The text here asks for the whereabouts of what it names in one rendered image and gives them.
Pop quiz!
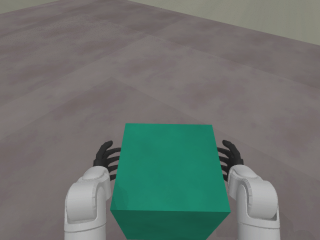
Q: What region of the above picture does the carton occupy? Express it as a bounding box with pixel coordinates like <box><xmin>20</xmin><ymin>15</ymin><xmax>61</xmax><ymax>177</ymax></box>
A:
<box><xmin>110</xmin><ymin>123</ymin><xmax>231</xmax><ymax>240</ymax></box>

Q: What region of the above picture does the left robot forearm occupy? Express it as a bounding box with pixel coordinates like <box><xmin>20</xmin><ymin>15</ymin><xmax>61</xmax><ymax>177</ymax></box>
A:
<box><xmin>64</xmin><ymin>166</ymin><xmax>112</xmax><ymax>240</ymax></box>

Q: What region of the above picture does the robot left hand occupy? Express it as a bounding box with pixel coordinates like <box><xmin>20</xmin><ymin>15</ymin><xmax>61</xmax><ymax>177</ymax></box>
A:
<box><xmin>93</xmin><ymin>140</ymin><xmax>121</xmax><ymax>181</ymax></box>

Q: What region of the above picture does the robot right hand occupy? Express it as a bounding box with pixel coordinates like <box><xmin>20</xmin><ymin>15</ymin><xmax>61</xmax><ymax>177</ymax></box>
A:
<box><xmin>217</xmin><ymin>140</ymin><xmax>244</xmax><ymax>182</ymax></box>

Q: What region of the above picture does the right robot forearm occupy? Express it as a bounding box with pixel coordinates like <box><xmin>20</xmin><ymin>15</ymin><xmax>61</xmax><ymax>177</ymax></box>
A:
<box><xmin>227</xmin><ymin>164</ymin><xmax>281</xmax><ymax>240</ymax></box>

